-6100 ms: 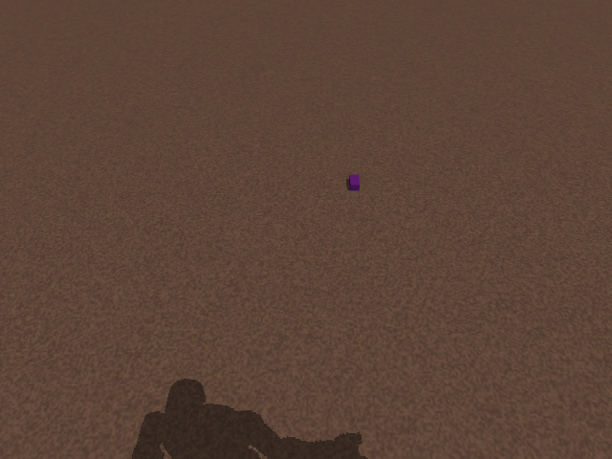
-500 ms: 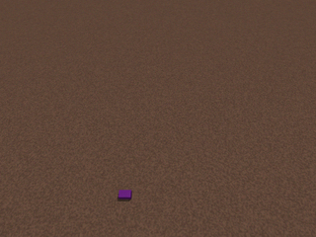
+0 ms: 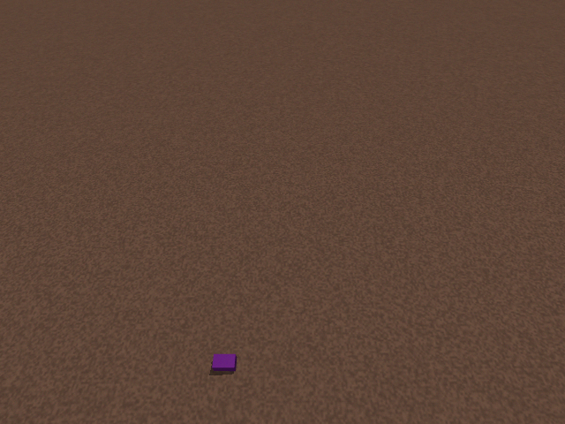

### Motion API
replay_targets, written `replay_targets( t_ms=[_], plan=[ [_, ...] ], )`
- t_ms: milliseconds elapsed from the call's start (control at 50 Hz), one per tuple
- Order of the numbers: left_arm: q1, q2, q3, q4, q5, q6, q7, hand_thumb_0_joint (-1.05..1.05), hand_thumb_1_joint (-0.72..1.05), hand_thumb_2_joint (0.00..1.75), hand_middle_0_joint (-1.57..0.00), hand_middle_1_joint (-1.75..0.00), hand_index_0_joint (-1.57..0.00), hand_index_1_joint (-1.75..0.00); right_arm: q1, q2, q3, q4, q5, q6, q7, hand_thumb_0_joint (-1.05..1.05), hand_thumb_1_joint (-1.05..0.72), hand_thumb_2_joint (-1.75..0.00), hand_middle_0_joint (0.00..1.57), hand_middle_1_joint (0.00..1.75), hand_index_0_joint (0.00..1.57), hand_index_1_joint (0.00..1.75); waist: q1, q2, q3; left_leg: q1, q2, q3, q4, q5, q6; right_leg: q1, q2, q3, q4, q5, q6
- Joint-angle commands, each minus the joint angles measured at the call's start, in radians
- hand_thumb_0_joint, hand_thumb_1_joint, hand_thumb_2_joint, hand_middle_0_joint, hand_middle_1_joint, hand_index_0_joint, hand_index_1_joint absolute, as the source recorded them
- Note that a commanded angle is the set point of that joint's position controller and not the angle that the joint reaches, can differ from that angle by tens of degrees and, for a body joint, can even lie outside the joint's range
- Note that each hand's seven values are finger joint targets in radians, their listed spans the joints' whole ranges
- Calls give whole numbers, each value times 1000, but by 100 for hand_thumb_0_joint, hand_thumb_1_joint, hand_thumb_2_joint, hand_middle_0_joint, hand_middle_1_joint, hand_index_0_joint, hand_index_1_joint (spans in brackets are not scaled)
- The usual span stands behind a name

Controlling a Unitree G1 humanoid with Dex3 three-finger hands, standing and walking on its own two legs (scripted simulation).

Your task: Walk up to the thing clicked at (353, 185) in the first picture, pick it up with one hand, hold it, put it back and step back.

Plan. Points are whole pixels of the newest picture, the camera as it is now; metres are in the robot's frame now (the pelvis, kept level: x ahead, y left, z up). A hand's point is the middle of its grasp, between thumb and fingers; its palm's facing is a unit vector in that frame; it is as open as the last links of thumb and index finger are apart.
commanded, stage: stand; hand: left
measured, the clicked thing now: (224, 362) +0.45 +0.24 -0.76
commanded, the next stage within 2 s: none
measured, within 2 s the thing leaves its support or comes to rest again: neither
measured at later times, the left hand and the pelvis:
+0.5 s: hand out of the picture +0.09 +0.24 -0.15, palm faces -0.01 -0.94 -0.33, open 7.4 cm; pelvis +0.01 -0.01 +0.00, yaw +0 degrees
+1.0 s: hand out of the picture +0.08 +0.24 -0.16, palm faces -0.02 -0.94 -0.34, open 7.4 cm; pelvis +0.01 -0.01 +0.00, yaw +0 degrees
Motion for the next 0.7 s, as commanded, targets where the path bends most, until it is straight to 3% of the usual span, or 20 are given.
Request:
replay_targets(
  t_ms=[0,80,220,260,380,480,560,640,680],
  plan=[
    [-38,209,31,-65,2,-24,19,0,90,90,-20,-30,-20,-30,-51,-219,-38,-61,-3,-25,-16,0,-90,-90,20,30,20,30,-3,2,-107,19,121,-89,-39,157,26,56,-118,101,-50,129,-25],
    [-38,211,33,-66,0,-25,21,0,90,90,-20,-30,-20,-30,-41,-217,-37,-58,0,-25,-19,0,-90,-90,20,30,20,30,-7,4,-135,41,128,-82,-24,242,24,87,-120,94,-35,223,-24],
    [-31,214,33,-63,-1,-22,24,0,90,90,-20,-30,-20,-30,-39,-209,-32,-52,1,-20,-21,0,-90,-90,20,30,20,30,-5,-16,-107,34,126,-78,-33,246,21,92,-116,85,-44,245,-19],
    [-39,213,33,-64,0,-21,25,0,90,90,-20,-30,-20,-30,-42,-211,-31,-52,1,-18,-21,0,-90,-90,20,30,20,30,-8,-2,-92,25,124,-77,-42,192,20,79,-116,91,-58,187,-20],
    [-33,216,34,-69,0,-22,25,0,90,90,-20,-30,-20,-30,-48,-217,-33,-56,2,-19,-22,0,-90,-90,20,30,20,30,-4,8,-107,51,130,-74,-32,224,21,81,-117,92,-56,214,-21],
    [-40,219,33,-71,1,-20,24,0,90,90,-20,-30,-20,-30,-39,-215,-31,-53,0,-16,-20,0,-90,-90,20,30,20,30,-9,9,-72,22,126,-78,-52,124,21,56,-113,98,-79,107,-22],
    [-36,219,32,-73,1,-20,23,0,90,90,-20,-30,-20,-30,-37,-212,-28,-54,-1,-19,-19,0,-90,-90,20,30,20,30,-5,10,-71,15,125,-79,-58,134,21,56,-112,97,-76,118,-25],
    [-32,218,31,-70,1,-18,21,0,90,90,-20,-30,-20,-30,-28,-217,-29,-51,-1,-21,-20,0,-90,-90,20,30,20,30,-9,19,-68,21,122,-77,-63,90,20,36,-109,104,-81,62,-25],
    [-30,220,31,-72,3,-18,21,0,90,90,-20,-30,-20,-30,-30,-220,-30,-53,-1,-20,-20,0,-90,-90,20,30,20,30,-5,6,-88,29,127,-80,-56,117,25,51,-115,103,-75,97,-28]
  ],
)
